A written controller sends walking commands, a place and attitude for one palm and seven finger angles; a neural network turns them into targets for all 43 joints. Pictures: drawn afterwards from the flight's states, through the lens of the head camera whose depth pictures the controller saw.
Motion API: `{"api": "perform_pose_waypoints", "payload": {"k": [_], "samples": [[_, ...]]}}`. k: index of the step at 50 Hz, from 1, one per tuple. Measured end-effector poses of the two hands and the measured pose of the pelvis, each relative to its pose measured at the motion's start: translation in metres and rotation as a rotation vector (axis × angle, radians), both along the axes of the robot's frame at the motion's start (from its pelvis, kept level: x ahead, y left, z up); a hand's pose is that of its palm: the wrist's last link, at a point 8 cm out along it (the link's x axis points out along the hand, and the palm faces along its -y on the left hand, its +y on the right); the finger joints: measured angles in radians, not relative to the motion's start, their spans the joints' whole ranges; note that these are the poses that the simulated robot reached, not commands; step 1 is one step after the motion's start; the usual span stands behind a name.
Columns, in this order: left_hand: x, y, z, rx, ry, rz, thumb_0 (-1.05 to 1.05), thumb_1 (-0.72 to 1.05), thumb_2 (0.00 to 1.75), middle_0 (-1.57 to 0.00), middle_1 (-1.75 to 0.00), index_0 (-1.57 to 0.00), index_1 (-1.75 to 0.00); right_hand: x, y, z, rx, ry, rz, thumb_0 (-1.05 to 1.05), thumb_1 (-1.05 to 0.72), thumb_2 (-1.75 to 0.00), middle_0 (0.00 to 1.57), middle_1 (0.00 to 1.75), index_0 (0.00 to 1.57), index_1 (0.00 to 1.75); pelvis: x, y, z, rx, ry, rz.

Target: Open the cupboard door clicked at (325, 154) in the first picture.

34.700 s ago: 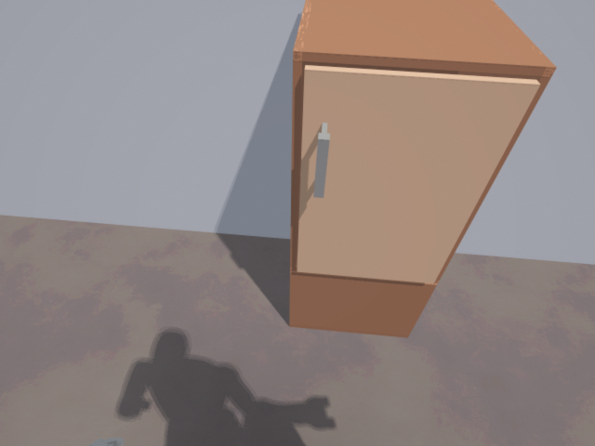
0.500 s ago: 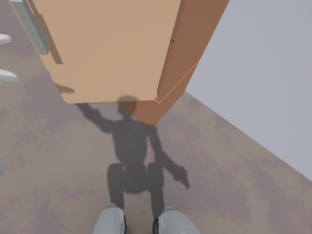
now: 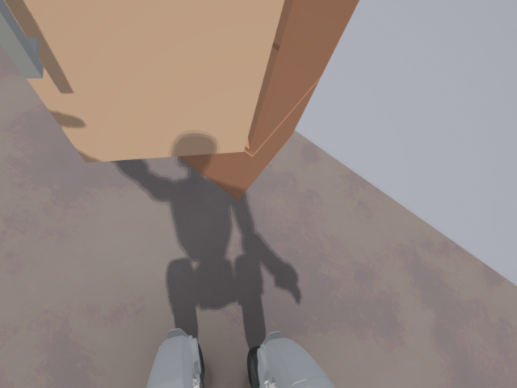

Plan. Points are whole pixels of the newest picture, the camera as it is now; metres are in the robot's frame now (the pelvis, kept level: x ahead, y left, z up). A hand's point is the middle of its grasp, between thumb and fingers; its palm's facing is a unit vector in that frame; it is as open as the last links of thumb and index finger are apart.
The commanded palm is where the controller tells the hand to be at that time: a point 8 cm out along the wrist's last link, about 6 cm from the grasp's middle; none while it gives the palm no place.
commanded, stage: move the hooked fingers beside the handle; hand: left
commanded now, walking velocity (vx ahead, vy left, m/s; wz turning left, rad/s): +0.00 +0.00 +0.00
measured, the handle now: (7, 16) +0.59 +0.27 +0.11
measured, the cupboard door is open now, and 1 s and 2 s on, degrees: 46 46 46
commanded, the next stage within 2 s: slide the fingers in behind the handle in 0.88 s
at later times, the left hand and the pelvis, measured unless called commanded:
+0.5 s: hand out of the picture +0.52 +0.32 +0.11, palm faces +0.09 -1.00 +0.00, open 14.0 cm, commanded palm +0.52 +0.35 +0.10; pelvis -0.01 +0.01 +0.00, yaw +1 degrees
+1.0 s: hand out of the picture +0.52 +0.34 +0.11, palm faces +0.09 -1.00 +0.01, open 14.0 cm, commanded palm +0.53 +0.36 +0.10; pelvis -0.01 +0.01 -0.01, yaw +0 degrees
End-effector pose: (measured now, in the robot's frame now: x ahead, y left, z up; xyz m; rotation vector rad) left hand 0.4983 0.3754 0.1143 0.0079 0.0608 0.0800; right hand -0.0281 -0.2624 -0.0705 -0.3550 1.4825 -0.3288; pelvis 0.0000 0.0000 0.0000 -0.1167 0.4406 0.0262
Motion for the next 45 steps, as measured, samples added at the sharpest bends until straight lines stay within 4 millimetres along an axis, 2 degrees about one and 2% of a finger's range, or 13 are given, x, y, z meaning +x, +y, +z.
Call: {"api": "perform_pose_waypoints", "payload": {"k": [11,15,23,30,38,45], "samples": [[-0.006,0.015,0.007,0.01,-0.022,0.026,-0.01,-0.5,0.3,-0.3,-1.2,-0.3,-1.2,0.004,0.003,0.005,-0.005,-0.002,0.005,0.0,-0.9,-0.9,0.21,0.3,0.2,0.3,0.003,0.004,0.002,-0.01,-0.011,0.01],[-0.009,0.011,0.007,0.005,-0.016,-0.003,-0.01,-0.5,0.3,-0.3,-1.2,-0.3,-1.2,0.005,0.003,0.005,-0.002,0.003,0.018,0.0,-0.9,-0.9,0.21,0.3,0.2,0.3,0.002,0.006,0.003,-0.009,-0.017,0.018],[-0.006,-0.002,-0.004,-0.01,-0.007,-0.002,-0.01,-0.5,0.3,-0.3,-1.2,-0.3,-1.2,0.008,0.002,0.004,-0.017,-0.028,0.039,0.0,-0.9,-0.9,0.21,0.3,0.2,0.3,-0.005,0.007,0.001,-0.007,-0.017,0.021],[0.001,0.0,-0.002,0.001,-0.039,0.03,-0.01,-0.5,0.3,-0.3,-1.2,-0.3,-1.2,-0.002,0.002,0.001,-0.021,-0.021,0.024,0.0,-0.9,-0.9,0.21,0.3,0.2,0.3,-0.009,0.006,-0.003,-0.01,-0.006,0.011],[-0.003,0.01,0.002,0.0,-0.007,0.025,-0.01,-0.5,0.3,-0.3,-1.2,-0.3,-1.2,-0.017,0.006,0.0,-0.003,0.023,-0.007,0.0,-0.9,-0.9,0.21,0.3,0.2,0.3,-0.008,0.004,-0.004,-0.012,-0.002,0.007],[-0.004,0.015,-0.002,-0.002,-0.016,0.018,-0.01,-0.5,0.3,-0.3,-1.2,-0.3,-1.2,-0.018,0.006,0.001,-0.013,0.037,-0.004,0.0,-0.9,-0.9,0.21,0.3,0.2,0.3,-0.007,0.004,-0.006,-0.017,0.007,0.009]]}}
